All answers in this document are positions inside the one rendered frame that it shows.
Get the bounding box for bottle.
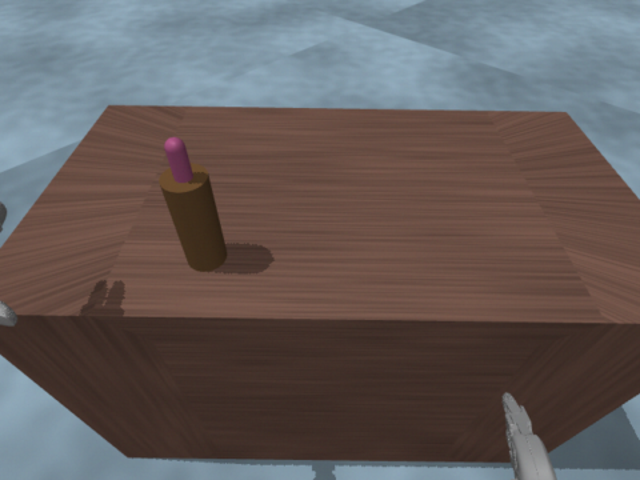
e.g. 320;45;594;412
159;137;227;272

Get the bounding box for left robot hand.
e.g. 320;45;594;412
0;202;18;326

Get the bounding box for right robot hand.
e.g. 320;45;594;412
502;392;557;480

